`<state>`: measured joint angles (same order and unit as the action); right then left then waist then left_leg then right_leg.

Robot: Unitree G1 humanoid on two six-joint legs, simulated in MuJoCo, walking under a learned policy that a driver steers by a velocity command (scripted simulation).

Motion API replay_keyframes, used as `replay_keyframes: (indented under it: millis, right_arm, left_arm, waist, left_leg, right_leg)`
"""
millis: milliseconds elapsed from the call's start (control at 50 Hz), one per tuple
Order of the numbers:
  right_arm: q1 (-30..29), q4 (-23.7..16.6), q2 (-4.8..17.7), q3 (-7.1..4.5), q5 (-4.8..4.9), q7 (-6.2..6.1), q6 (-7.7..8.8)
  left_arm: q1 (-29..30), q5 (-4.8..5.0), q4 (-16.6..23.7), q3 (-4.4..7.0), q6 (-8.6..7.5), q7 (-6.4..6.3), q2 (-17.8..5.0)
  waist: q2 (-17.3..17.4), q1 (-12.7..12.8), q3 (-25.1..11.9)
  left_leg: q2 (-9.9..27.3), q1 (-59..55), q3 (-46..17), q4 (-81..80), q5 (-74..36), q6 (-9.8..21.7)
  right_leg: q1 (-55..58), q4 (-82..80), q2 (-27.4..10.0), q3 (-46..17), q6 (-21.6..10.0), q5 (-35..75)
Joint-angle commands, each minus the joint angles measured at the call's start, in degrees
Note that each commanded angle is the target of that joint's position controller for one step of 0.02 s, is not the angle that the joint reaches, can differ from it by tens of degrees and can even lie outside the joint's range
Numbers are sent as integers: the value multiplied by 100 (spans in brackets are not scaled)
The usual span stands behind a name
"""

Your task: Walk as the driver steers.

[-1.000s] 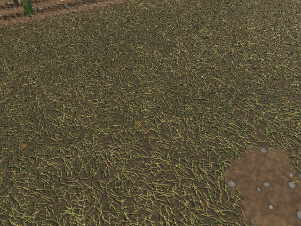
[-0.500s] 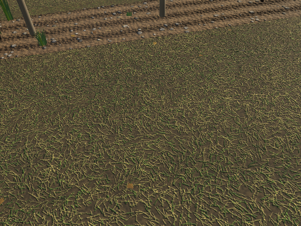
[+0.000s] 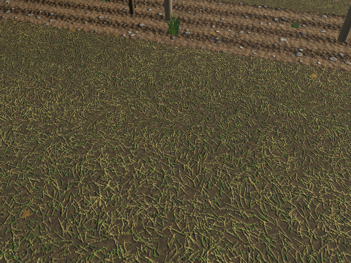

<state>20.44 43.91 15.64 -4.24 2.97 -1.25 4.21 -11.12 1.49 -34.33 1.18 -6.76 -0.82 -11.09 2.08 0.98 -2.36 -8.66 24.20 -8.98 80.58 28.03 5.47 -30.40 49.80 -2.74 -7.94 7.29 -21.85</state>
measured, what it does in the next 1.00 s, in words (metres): goes down: left foot, then right foot 0.17 m lower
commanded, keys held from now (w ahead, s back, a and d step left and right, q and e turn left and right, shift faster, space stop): w+q+shift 0.30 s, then w+e+shift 0.38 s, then e+shift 0.32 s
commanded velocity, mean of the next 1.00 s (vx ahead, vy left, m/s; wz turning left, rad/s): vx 0.85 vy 0.00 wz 0.04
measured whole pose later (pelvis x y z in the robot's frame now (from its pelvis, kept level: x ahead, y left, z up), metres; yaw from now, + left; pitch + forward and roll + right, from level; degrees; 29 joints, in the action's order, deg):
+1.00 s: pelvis +0.79 +0.15 -0.13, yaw -4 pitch +4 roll -1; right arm 0.1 34.8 13.0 -1.0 -0.1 -1.9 5.2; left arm -17.8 1.4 -43.0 4.0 0.4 -1.7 -14.7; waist -1.2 3.7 3.9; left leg 0.5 38.7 -13.0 39.4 5.3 -5.6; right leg -19.5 34.0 12.6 -9.6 -6.3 -16.3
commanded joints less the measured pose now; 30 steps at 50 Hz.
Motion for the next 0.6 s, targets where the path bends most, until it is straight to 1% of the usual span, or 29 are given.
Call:
replay_keyframes:
  millis: [20, 40, 60, 80, 100, 140, 160, 180, 200, 220, 240, 260, 280, 300, 320, 340, 360, 380, 400, 420, 440, 460, 480, 500, 520, 540, 560, 580, 600]
  right_arm:
    - [-761, -1027, -281, 163, -45, 76, -68]
    - [-762, -1186, -238, 129, -85, 141, -157]
    - [-794, -1270, -183, 103, -77, 232, -264]
    - [-890, -1401, -94, 69, -42, 287, -340]
    - [-1068, -1532, -19, 64, -84, 303, -388]
    - [-1440, -1736, 137, 76, -165, 320, -425]
    - [-1566, -1774, 193, 84, -185, 326, -427]
    - [-1676, -1792, 254, 93, -221, 387, -373]
    - [-1801, -1777, 251, 75, -198, 439, -326]
    - [-1645, -1698, 377, 13, -157, 470, -332]
    - [-1076, -1525, 602, -133, -165, 474, -322]
    - [-553, -1374, 806, -222, -134, 461, -328]
    - [-116, -1235, 1000, -310, -87, 421, -335]
    - [1211, -871, 1592, -576, -104, 390, -356]
    - [2967, -320, 1661, -683, -111, 328, -334]
    - [2279, -188, 1197, -359, -130, 366, -198]
    - [869, -767, 1020, -79, -89, 434, -71]
    - [652, -941, 825, -98, -117, 500, -43]
    - [378, -901, 919, -151, -198, 555, 65]
    - [-94, -869, 814, -120, -261, 582, 147]
    - [-262, -885, 790, -94, -397, 582, 250]
    - [-471, -914, 531, 6, -432, 542, 332]
    - [-524, -801, 415, 42, -371, 367, 376]
    - [-580, -686, 471, 47, -303, 152, 356]
    - [-323, -603, 434, 77, -390, -15, 377]
    - [-131, -510, 374, 101, -407, -118, 393]
    - [17, -466, 413, 103, -357, -138, 429]
    - [240, -417, 432, 100, -304, -121, 441]
    - [449, -331, 384, 107, -229, -116, 402]
  left_arm:
    - [-1149, -94, -164, 389, 164, -18, -1001]
    - [-851, -159, -241, 345, 192, -17, -918]
    - [-727, -143, -366, 291, 190, -15, -715]
    - [-611, -105, -485, 265, 178, -2, -625]
    - [-561, -75, -571, 290, 159, 1, -680]
    - [-433, -95, -690, 369, 113, -22, -918]
    - [-433, -76, -759, 432, 98, -69, -1113]
    - [-467, -87, -827, 464, 78, -124, -1280]
    - [-572, -144, -918, 513, 74, -145, -1464]
    - [-513, -163, -933, 525, 55, -132, -1579]
    - [-330, -247, -907, 536, 14, -122, -1683]
    - [77, -216, -787, 527, 42, -104, -1753]
    - [179, -138, -708, 583, 62, -94, -1898]
    - [591, -69, -466, 609, -2, -49, -2053]
    - [1333, 48, -286, 586, -141, 23, -1994]
    - [659, -85, -498, 291, -309, 91, -861]
    - [-716, -148, -301, 184, -419, 173, -716]
    - [-612, 161, -406, 241, -368, 186, -1097]
    - [-180, 301, -364, 299, -254, 157, -1275]
    - [-103, 222, -378, 259, -113, 94, -1117]
    - [-241, 218, -499, 212, 16, 106, -1050]
    - [-173, 252, -586, 280, 132, 153, -1176]
    - [77, 158, -528, 333, 156, 218, -1239]
    - [241, -14, -456, 271, 142, 295, -1005]
    - [332, -111, -489, 226, 127, 384, -889]
    - [309, -109, -521, 191, 162, 459, -758]
    - [283, -112, -548, 161, 205, 486, -656]
    - [460, -90, -482, 159, 219, 489, -634]
    - [765, -65, -376, 145, 211, 505, -646]
  waist:
    - [-775, 430, 601]
    - [-840, 130, 750]
    - [-823, -4, 805]
    - [-922, -99, 878]
    - [-901, -92, 895]
    - [-711, -75, 936]
    - [-691, -30, 904]
    - [-465, 28, 835]
    - [-487, 85, 699]
    - [-533, 1, 598]
    - [-654, -306, 202]
    - [-708, -707, -18]
    - [-904, -972, -250]
    - [-730, -1738, -744]
    - [79, -2746, -819]
    - [1697, -1841, 149]
    - [2232, -314, -379]
    - [1270, -313, -443]
    - [37, -194, 71]
    - [-526, 46, 195]
    - [-686, 157, 201]
    - [-957, 186, 569]
    - [-748, 193, 818]
    - [-47, 246, 756]
    - [36, 145, 544]
    - [-76, 119, 379]
    - [-184, 62, 240]
    - [-285, -78, 237]
    - [-322, -237, 403]
  left_leg:
    - [973, 3638, 298, 1382, -809, -100]
    - [1165, 3278, 191, 974, -992, -102]
    - [1332, 2815, 197, 627, -931, -102]
    - [1443, 2707, 193, 212, -900, -117]
    - [1531, 2704, 241, -114, -958, -148]
    - [1689, 2742, 304, -1092, -1402, -187]
    - [1707, 2627, 477, -1568, -1757, -188]
    - [1675, 2332, 698, -2199, -2230, -156]
    - [1621, 1998, 931, -2330, -2619, -152]
    - [1518, 1436, 1136, -2533, -2802, -137]
    - [1435, 860, 1192, -1784, -3243, -36]
    - [1208, 191, 1427, -1895, -2845, 142]
    - [849, -772, 1818, -1866, -2290, 232]
    - [391, -2753, 2227, -1625, -2413, 291]
    - [699, -4962, 1550, -2700, -2878, 821]
    - [1026, -4055, 463, -4072, -2770, 1021]
    - [1574, -3430, -1458, -4569, -2611, 1472]
    - [2185, -2698, -2477, -5683, -1540, 1829]
    - [2402, -1712, -2978, -6023, -450, 1850]
    - [2469, -976, -2958, -5802, 44, 1729]
    - [2639, -463, -2838, -5203, -58, 1606]
    - [2427, 94, -2081, -4972, -307, 1301]
    - [2067, 719, -1204, -4947, -343, 888]
    - [1792, 1124, -452, -4892, -233, 759]
    - [1580, 1317, 105, -4661, -284, 664]
    - [1485, 1533, 561, -4553, -308, 559]
    - [1488, 1389, 767, -4453, -311, 486]
    - [1592, 918, 707, -4392, -375, 474]
    - [1659, 272, 703, -4174, -579, 402]
  right_leg:
    - [2995, -3072, -1729, -3496, -1643, -1592]
    - [2312, -2905, -1634, -2729, -1537, -1040]
    - [1846, -2960, -1485, -2041, -1394, -643]
    - [1666, -3131, -1400, -1448, -1304, -249]
    - [1693, -3300, -1391, -1060, -1326, 121]
    - [1810, -3577, -1448, -299, -1343, 822]
    - [1951, -3720, -1385, 85, -1311, 984]
    - [2037, -3781, -1202, 537, -1246, 1097]
    - [2126, -3787, -1166, 860, -1235, 1334]
    - [2066, -3763, -1010, 1260, -1184, 1642]
    - [2311, -3349, -1193, 1433, -1148, 3427]
    - [2298, -2865, -957, 1825, -989, 5058]
    - [2128, -2158, -904, 1907, -990, 6662]
    - [1228, -291, -858, 1904, -1038, 7811]
    - [-691, 2952, -404, 1654, -769, 4758]
    - [-1750, 5069, 413, 1212, -802, -899]
    - [-1968, 4399, 230, -31, -1304, -1326]
    - [-1777, 3981, 243, 118, -1343, -872]
    - [-1815, 3501, 115, 137, -1290, -572]
    - [-1600, 3160, -115, 0, -1260, -412]
    - [-1438, 2708, -334, -323, -1296, -158]
    - [-1406, 1991, -468, -445, -1264, 588]
    - [-1037, 1006, -471, -515, -1259, 1817]
    - [-531, 206, -338, -137, -1124, 3065]
    - [-102, -148, -119, 134, -1095, 4260]
    - [471, -340, 66, 345, -1066, 5130]
    - [715, -418, 168, 503, -1063, 5430]
    - [497, -570, 180, 493, -1093, 5365]
    - [32, -857, 156, 507, -1145, 5162]
Velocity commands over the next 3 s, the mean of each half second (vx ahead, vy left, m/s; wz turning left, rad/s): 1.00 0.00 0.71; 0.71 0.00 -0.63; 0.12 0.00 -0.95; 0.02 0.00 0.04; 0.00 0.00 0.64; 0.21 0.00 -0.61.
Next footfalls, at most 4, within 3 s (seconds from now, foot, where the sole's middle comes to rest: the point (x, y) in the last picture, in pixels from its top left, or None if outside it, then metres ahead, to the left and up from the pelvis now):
0.32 left None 0.35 0.13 -0.72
0.76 right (169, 214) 0.81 0.09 -0.89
1.06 left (134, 172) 1.05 0.28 -0.89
1.40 right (181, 194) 0.92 0.04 -0.89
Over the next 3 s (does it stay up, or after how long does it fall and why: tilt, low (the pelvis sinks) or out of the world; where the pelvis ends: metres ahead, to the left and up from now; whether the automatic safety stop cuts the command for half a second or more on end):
stays up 0.94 0.09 -0.13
